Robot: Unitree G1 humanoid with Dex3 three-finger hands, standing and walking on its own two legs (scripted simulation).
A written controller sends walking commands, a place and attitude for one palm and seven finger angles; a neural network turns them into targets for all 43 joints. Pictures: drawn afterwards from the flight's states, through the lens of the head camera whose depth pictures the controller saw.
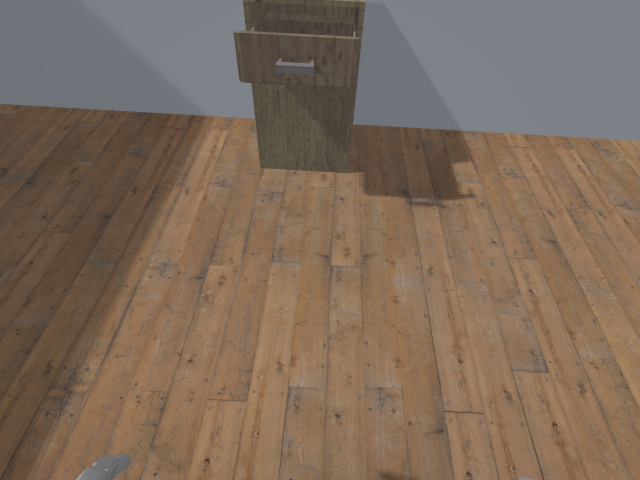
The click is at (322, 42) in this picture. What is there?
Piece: drawer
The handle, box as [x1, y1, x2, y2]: [275, 59, 313, 74]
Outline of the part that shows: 275,64 276,72 304,74 313,73 313,61 311,60 310,63 282,62 281,59 279,59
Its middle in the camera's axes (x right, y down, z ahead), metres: -0.09 -0.57 +1.28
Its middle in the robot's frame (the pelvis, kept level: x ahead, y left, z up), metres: +1.33 +0.15 -0.08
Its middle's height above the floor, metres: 0.69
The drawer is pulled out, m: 0.29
